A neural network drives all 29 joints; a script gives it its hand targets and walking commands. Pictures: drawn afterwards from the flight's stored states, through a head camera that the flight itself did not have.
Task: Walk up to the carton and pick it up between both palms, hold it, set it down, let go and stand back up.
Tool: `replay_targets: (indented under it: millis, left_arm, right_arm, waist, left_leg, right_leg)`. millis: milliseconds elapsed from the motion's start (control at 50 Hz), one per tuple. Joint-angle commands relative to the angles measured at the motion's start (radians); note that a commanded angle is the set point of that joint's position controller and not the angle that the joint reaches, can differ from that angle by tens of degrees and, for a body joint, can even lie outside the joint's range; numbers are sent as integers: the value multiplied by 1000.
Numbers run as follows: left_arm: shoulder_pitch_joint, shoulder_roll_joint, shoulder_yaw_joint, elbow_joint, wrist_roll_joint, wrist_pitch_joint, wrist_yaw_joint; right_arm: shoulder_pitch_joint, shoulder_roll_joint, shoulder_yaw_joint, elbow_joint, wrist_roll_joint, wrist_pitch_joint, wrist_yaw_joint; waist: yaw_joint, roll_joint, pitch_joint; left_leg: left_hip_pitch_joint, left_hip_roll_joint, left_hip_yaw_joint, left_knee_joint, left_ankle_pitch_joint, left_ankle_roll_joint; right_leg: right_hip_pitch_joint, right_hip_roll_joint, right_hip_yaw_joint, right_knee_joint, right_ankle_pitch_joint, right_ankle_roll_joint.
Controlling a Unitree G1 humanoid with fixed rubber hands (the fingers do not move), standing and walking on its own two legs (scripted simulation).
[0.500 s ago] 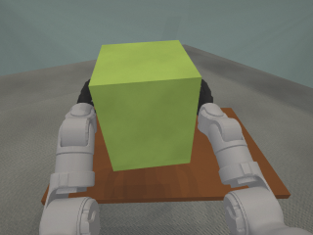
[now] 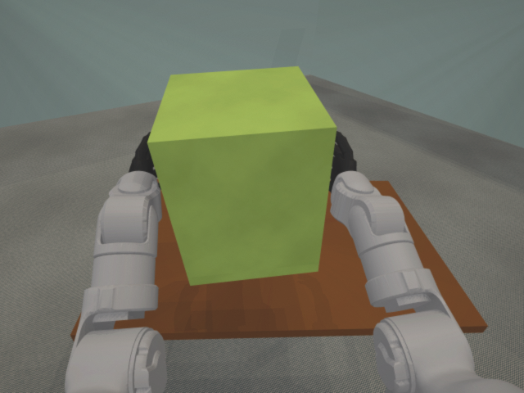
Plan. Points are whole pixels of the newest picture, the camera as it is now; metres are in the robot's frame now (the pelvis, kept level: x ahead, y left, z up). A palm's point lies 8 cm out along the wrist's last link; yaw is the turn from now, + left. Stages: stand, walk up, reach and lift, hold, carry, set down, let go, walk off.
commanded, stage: hold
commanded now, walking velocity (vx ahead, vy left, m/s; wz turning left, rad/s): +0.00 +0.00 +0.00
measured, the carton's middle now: (245, 174) +0.38 +0.00 +0.22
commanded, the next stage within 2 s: none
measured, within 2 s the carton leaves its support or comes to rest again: neither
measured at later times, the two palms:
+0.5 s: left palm (146, 180) +0.36 +0.15 +0.22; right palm (343, 179) +0.36 -0.15 +0.22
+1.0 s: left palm (144, 180) +0.36 +0.15 +0.22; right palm (342, 179) +0.36 -0.14 +0.22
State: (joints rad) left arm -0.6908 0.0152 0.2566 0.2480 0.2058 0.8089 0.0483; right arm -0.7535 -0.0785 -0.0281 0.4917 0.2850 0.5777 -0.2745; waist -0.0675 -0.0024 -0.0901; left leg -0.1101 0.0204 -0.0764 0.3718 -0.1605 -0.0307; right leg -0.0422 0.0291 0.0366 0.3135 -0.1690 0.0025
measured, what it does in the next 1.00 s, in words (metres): stands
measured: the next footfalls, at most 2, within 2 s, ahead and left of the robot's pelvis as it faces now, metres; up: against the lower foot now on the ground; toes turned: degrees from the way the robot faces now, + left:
none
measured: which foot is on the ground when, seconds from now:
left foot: down 0.00-1.00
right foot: down 0.00-1.00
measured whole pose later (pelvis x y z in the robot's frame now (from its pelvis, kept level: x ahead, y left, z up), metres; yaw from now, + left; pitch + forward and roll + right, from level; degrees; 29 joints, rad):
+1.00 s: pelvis +0.00 +0.00 +0.00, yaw +0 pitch -6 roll -1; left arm -0.70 0.02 0.26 0.25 0.21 0.81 0.05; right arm -0.75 -0.08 -0.03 0.49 0.28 0.58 -0.27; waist -0.07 -0.01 -0.08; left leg -0.11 0.02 -0.08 0.37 -0.16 -0.03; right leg -0.04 0.03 0.04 0.31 -0.17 0.00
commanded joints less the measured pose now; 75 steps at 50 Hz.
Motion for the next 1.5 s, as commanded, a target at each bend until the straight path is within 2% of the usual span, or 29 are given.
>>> replay_targets:
  millis: [0,100,160,240,280,300,360,440,460,520,560,580,640,660,800,820,840,860,880,900,960,980,1040,1160,1220,1320,1340,1360,1480]
  left_arm:
    - [-829,-627,-475,-211,-197,-98,-147]
    - [-833,-629,-454,-184,-183,-95,-158]
    - [-846,-636,-477,-218,-196,-102,-153]
    - [-847,-637,-484,-232,-204,-104,-148]
    - [-829,-641,-473,-209,-192,-98,-149]
    - [-823,-640,-471,-189,-193,-97,-150]
    - [-845,-637,-467,-205,-195,-101,-151]
    - [-826,-636,-466,-195,-190,-100,-153]
    - [-852,-630,-473,-237,-203,-106,-151]
    - [-837,-627,-463,-208,-194,-102,-149]
    - [-848,-643,-488,-237,-207,-106,-147]
    - [-827,-626,-467,-201,-195,-101,-147]
    - [-809,-632,-486,-221,-207,-99,-149]
    - [-813,-624,-474,-228,-198,-101,-152]
    - [-829,-635,-479,-215,-195,-98,-157]
    - [-825,-614,-454,-184,-186,-95,-157]
    - [-850,-629,-475,-231,-196,-103,-156]
    - [-840,-634,-477,-229,-197,-102,-155]
    - [-834,-635,-485,-221,-199,-99,-153]
    - [-839,-629,-475,-206,-196,-98,-154]
    - [-840,-630,-477,-233,-192,-99,-152]
    - [-823,-623,-459,-197,-183,-96,-152]
    - [-834,-630,-469,-203,-190,-98,-154]
    - [-842,-635,-474,-227,-194,-101,-150]
    - [-833,-637,-475,-216,-199,-103,-148]
    - [-822,-633,-465,-196,-194,-98,-151]
    - [-828,-637,-470,-205,-198,-100,-152]
    - [-833,-645,-483,-220,-208,-102,-151]
    - [-852,-636,-475,-210,-200,-103,-151]
  right_arm:
    - [-1014,620,359,-434,152,-83,143]
    - [-1016,622,330,-393,136,-84,148]
    - [-1017,620,343,-420,141,-89,147]
    - [-1027,620,358,-437,153,-91,148]
    - [-1016,617,350,-428,146,-91,147]
    - [-1029,613,344,-421,142,-90,147]
    - [-1040,625,349,-424,143,-94,151]
    - [-1033,623,354,-426,146,-92,149]
    - [-1024,638,358,-438,152,-91,149]
    - [-1023,625,354,-427,149,-90,145]
    - [-1031,633,362,-448,154,-94,146]
    - [-1021,623,354,-427,149,-87,146]
    - [-1012,626,367,-466,153,-91,139]
    - [-1002,629,374,-461,158,-86,135]
    - [-1023,628,352,-442,146,-87,138]
    - [-1012,618,345,-414,138,-80,140]
    - [-1013,629,347,-422,141,-85,143]
    - [-1027,635,363,-453,146,-90,143]
    - [-1019,623,352,-440,149,-88,143]
    - [-1024,624,354,-432,149,-86,143]
    - [-1003,626,350,-424,148,-85,142]
    - [-1009,614,346,-415,145,-83,143]
    - [-1020,628,356,-426,141,-86,144]
    - [-1010,633,353,-424,145,-87,146]
    - [-1025,638,361,-437,146,-90,147]
    - [-1019,621,348,-423,144,-87,144]
    - [-1023,628,352,-429,146,-88,144]
    - [-1029,632,360,-453,149,-94,144]
    - [-1032,625,344,-415,137,-91,149]
  waist:
    - [-3,36,-461]
    - [-6,31,-420]
    - [-16,48,-470]
    - [-11,49,-490]
    - [-10,56,-461]
    - [-11,35,-442]
    - [-4,35,-453]
    - [4,32,-454]
    - [-1,32,-493]
    - [3,38,-468]
    - [-7,41,-499]
    - [2,32,-459]
    - [-13,33,-493]
    - [-6,29,-480]
    - [-9,36,-462]
    - [-5,24,-420]
    - [-17,35,-448]
    - [-4,40,-468]
    - [-17,50,-465]
    - [-6,47,-455]
    - [-10,57,-468]
    - [-6,48,-444]
    - [-5,30,-456]
    - [-7,44,-469]
    - [0,32,-481]
    - [-8,37,-447]
    - [-9,24,-452]
    - [-8,38,-483]
    - [-10,37,-456]
  left_leg:
    - [186,-69,61,-20,248,-6]
    - [170,-65,64,-38,195,1]
    - [197,-64,62,-25,235,-6]
    - [211,-66,61,-18,270,-8]
    - [199,-66,65,-21,249,-10]
    - [181,-66,61,-28,221,-6]
    - [184,-65,65,-31,216,-2]
    - [185,-69,65,-26,240,0]
    - [197,-69,66,-21,254,-1]
    - [190,-70,65,-22,250,-3]
    - [206,-68,63,-16,263,-5]
    - [189,-69,66,-24,237,0]
    - [203,-75,67,-9,280,-3]
    - [196,-74,68,-11,278,-1]
    - [186,-68,62,-23,234,-2]
    - [172,-70,65,-34,208,3]
    - [184,-68,63,-29,225,0]
    - [187,-69,62,-23,233,-1]
    - [193,-69,60,-20,243,-5]
    - [187,-71,64,-23,230,-3]
    - [199,-68,64,-21,249,-7]
    - [186,-69,64,-31,225,-3]
    - [182,-70,64,-25,231,0]
    - [193,-69,66,-26,244,-4]
    - [186,-68,64,-25,229,1]
    - [190,-66,63,-27,236,-2]
    - [191,-66,63,-27,239,0]
    - [199,-69,62,-18,255,-4]
    - [189,-65,63,-29,222,-2]
  right_leg:
    - [31,63,-43,-45,184,63]
    - [21,59,-43,-55,131,59]
    - [31,63,-46,-48,166,56]
    - [28,65,-46,-46,193,57]
    - [32,64,-46,-47,177,57]
    - [22,61,-44,-53,152,56]
    - [21,62,-43,-51,147,57]
    - [36,62,-43,-51,170,57]
    - [46,62,-41,-44,193,61]
    - [36,63,-42,-48,180,61]
    - [30,64,-43,-43,198,61]
    - [26,62,-44,-49,170,61]
    - [47,61,-39,-43,233,65]
    - [59,59,-36,-43,236,68]
    - [31,60,-42,-51,170,60]
    - [21,58,-39,-58,146,61]
    - [27,59,-39,-49,165,62]
    - [31,60,-43,-45,170,60]
    - [25,60,-42,-48,177,58]
    - [26,60,-40,-51,164,60]
    - [34,60,-43,-47,180,59]
    - [34,58,-43,-50,167,59]
    - [37,60,-45,-49,167,60]
    - [35,63,-43,-45,180,60]
    - [31,61,-43,-47,169,60]
    - [22,64,-43,-50,170,59]
    - [28,64,-42,-51,172,60]
    - [31,62,-42,-45,193,60]
    - [18,62,-44,-50,152,57]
